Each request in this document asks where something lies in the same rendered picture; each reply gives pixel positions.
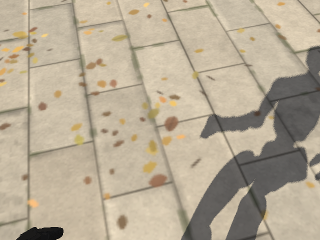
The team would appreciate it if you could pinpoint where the left robot hand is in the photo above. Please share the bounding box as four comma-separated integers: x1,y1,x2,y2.
16,227,64,240

